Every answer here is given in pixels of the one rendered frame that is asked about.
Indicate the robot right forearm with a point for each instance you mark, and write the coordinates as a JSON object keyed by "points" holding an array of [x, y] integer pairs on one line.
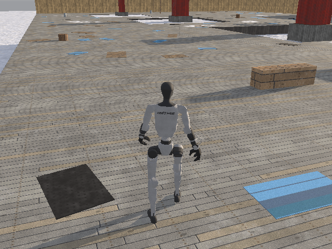
{"points": [[193, 140]]}

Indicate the left robot hand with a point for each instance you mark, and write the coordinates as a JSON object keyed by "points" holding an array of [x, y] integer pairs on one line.
{"points": [[142, 142]]}

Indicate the right robot foot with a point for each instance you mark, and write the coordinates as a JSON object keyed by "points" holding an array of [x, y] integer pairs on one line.
{"points": [[176, 197]]}

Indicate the robot left thigh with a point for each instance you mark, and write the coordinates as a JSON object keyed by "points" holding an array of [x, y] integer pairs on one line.
{"points": [[152, 156]]}

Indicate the right robot hand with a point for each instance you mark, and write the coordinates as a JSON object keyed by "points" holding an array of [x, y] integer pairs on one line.
{"points": [[198, 153]]}

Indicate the left robot upper arm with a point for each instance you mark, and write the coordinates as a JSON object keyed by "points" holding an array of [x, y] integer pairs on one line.
{"points": [[147, 116]]}

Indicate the right robot upper arm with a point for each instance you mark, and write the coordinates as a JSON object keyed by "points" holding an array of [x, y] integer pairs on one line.
{"points": [[185, 118]]}

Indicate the robot left forearm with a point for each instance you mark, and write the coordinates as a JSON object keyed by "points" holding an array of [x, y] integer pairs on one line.
{"points": [[142, 133]]}

